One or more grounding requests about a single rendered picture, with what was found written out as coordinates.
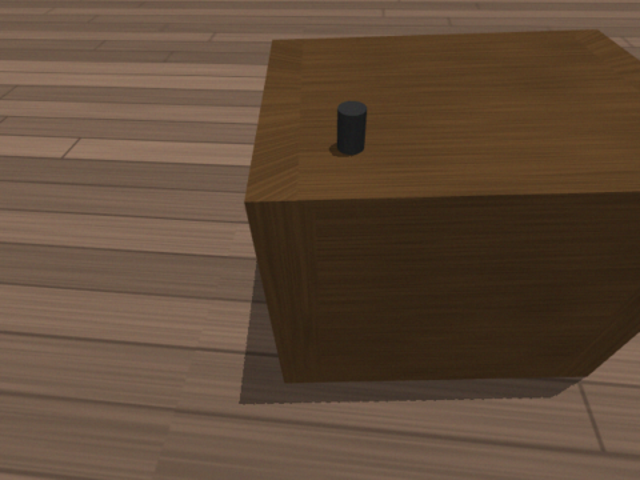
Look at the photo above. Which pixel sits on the can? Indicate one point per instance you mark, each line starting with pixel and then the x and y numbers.
pixel 351 126

